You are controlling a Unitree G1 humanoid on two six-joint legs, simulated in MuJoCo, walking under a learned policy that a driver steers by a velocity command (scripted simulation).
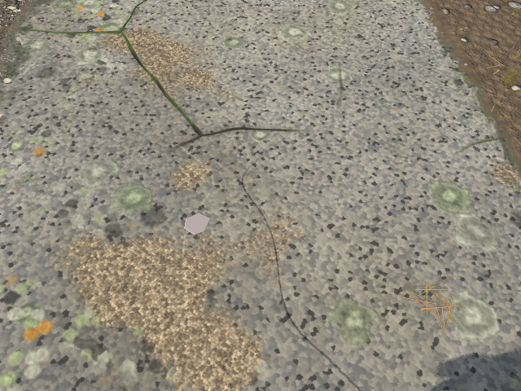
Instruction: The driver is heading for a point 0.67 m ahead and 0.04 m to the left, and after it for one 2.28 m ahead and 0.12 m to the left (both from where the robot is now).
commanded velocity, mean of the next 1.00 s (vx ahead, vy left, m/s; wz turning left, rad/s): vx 0.50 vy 0.00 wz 0.03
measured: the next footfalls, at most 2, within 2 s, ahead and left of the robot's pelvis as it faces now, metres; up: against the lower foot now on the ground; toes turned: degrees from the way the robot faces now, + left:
right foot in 0.42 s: +0.40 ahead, -0.15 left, +0.00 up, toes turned -3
left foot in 1.00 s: +0.71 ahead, +0.09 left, +0.00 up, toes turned +5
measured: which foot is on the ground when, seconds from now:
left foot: down 0.00-0.42, up 0.44-0.98, down 1.00-1.00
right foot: up 0.00-0.40, down 0.42-1.00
